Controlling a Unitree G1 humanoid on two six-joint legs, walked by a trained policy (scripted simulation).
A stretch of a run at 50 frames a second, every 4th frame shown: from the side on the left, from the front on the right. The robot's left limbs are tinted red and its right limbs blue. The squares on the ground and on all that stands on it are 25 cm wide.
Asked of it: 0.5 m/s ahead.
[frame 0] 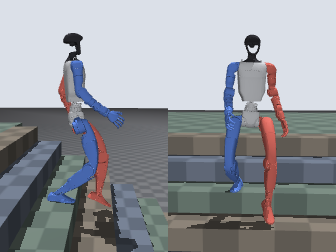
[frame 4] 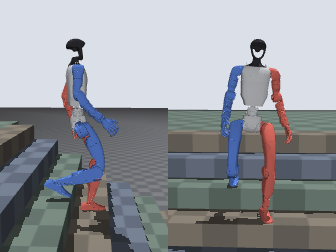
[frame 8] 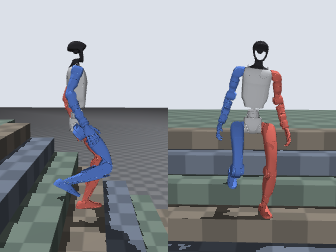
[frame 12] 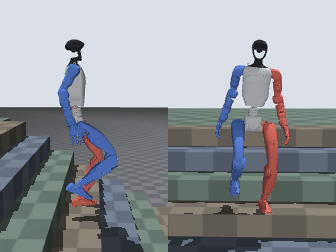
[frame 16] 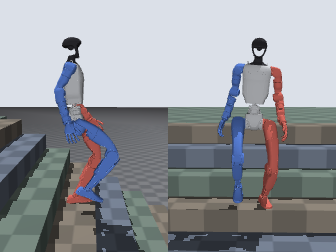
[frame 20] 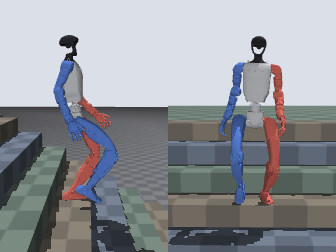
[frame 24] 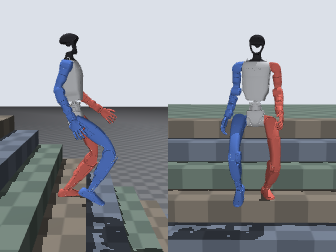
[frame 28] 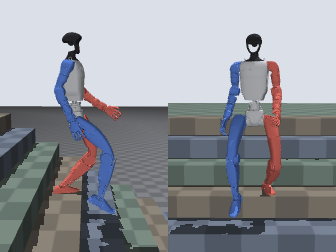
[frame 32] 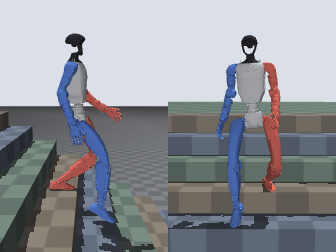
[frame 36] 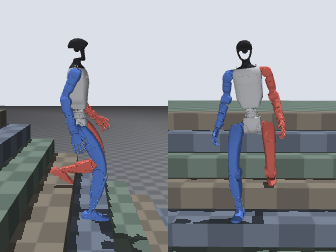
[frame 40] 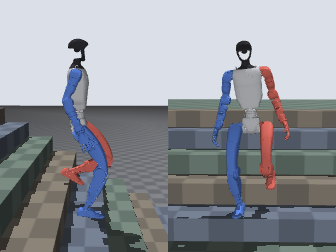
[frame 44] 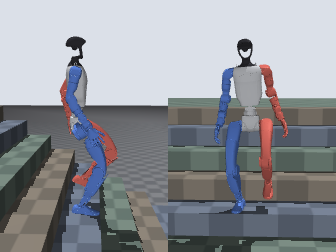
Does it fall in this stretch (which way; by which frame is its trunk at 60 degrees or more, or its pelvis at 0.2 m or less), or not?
no
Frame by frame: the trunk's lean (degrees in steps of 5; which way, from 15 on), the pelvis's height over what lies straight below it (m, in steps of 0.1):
0: 0, 0.7
4: 5, 0.8
8: 5, 0.7
12: 5, 0.7
16: 5, 0.7
20: 5, 0.7
24: 5, 0.7
28: 5, 0.7
32: 5, 0.8
36: 5, 0.8
40: 5, 0.7
44: 5, 0.7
